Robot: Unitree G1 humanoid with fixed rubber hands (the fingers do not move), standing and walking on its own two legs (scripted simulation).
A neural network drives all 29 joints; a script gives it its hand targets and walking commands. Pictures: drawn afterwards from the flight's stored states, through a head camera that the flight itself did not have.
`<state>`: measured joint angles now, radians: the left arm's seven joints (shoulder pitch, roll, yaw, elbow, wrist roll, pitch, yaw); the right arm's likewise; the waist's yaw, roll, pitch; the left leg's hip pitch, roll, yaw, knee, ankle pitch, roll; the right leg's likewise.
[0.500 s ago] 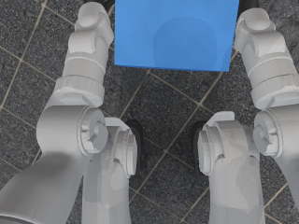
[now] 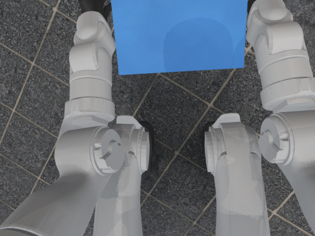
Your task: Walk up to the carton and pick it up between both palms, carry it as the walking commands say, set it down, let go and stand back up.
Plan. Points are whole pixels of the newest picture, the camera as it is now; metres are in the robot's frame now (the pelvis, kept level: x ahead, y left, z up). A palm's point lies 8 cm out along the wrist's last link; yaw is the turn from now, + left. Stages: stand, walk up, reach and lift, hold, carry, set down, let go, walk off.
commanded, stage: reach and lift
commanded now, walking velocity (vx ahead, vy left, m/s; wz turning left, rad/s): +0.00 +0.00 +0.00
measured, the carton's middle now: (173, 23) +0.53 +0.00 -0.20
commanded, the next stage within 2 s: none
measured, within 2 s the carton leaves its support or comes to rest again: neither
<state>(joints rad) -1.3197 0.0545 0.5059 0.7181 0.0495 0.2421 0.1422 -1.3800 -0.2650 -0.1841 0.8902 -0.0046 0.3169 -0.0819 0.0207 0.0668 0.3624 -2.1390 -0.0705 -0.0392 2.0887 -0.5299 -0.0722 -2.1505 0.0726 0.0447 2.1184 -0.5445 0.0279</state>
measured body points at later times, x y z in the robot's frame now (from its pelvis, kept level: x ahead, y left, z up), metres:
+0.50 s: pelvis -0.02 +0.00 +0.04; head +0.34 -0.03 +0.30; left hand +0.53 +0.14 -0.08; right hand +0.54 -0.16 -0.10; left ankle +0.13 +0.13 -0.36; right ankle +0.12 -0.12 -0.36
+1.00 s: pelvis -0.03 +0.00 +0.09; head +0.31 -0.02 +0.37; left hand +0.51 +0.15 -0.01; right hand +0.52 -0.16 -0.03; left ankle +0.13 +0.13 -0.36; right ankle +0.12 -0.12 -0.36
